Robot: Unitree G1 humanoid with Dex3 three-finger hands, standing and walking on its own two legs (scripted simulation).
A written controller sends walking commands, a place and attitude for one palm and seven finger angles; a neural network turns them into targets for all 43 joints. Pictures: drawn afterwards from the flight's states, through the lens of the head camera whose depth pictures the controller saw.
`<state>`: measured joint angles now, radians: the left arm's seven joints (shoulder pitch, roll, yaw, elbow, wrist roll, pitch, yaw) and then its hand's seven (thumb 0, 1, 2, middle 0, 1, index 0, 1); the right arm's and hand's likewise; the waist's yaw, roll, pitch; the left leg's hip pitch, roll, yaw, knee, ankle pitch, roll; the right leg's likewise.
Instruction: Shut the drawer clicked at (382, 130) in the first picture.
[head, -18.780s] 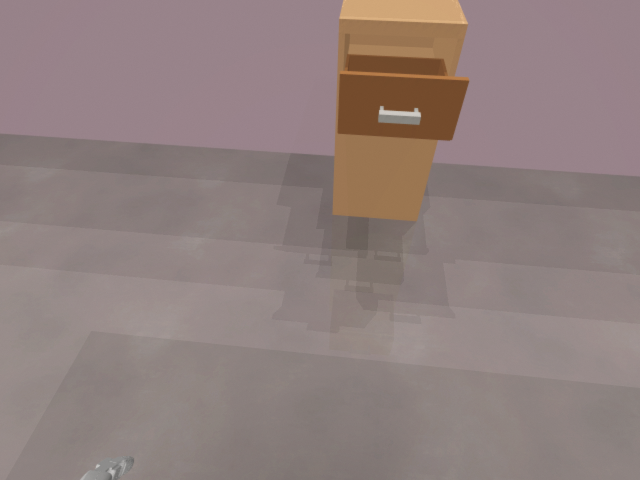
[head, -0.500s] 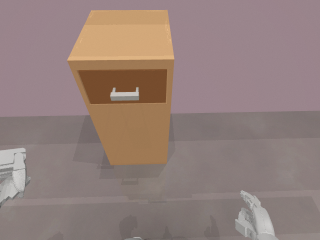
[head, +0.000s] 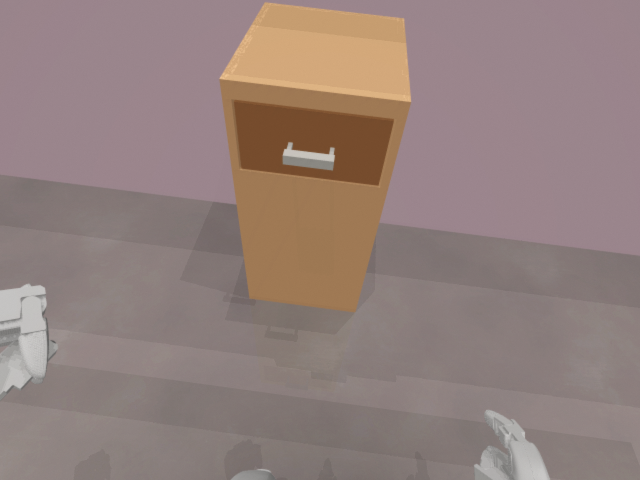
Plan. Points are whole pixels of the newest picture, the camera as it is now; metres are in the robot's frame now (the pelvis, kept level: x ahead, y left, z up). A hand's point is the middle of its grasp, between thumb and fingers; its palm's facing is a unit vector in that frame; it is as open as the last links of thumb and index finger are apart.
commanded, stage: stop stepping back and stand still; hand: left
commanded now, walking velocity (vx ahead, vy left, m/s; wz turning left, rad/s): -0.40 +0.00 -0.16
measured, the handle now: (309, 154) +0.77 +0.08 -0.06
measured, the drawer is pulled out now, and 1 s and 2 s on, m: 0.00 0.00 0.00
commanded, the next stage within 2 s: let the arm hang, fingers relaxed in 0.78 s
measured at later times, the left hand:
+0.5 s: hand (41, 472) +0.10 +0.20 +0.19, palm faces +0.24 -0.84 -0.49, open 3.3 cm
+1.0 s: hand (138, 467) +0.13 +0.20 +0.02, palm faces +0.07 -0.89 -0.46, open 3.1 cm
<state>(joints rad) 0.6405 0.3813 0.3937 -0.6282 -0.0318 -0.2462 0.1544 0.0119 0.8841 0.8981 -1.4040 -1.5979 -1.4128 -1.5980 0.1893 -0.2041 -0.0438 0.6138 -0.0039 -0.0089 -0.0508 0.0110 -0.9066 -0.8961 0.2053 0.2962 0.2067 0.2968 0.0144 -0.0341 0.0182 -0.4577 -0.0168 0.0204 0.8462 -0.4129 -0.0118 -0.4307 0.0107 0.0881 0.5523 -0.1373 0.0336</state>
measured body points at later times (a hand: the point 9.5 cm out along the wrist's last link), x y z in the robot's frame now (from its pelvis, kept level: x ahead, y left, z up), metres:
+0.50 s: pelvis -0.11 -0.02 +0.01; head -0.11 -0.02 +0.46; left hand +0.08 +0.24 +0.21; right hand +0.01 -0.27 -0.08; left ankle -0.02 +0.09 -0.69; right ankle -0.20 -0.10 -0.72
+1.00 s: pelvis -0.10 -0.02 +0.00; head -0.10 -0.05 +0.45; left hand +0.12 +0.24 +0.05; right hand +0.01 -0.28 -0.12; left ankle -0.07 +0.09 -0.72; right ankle -0.19 -0.10 -0.69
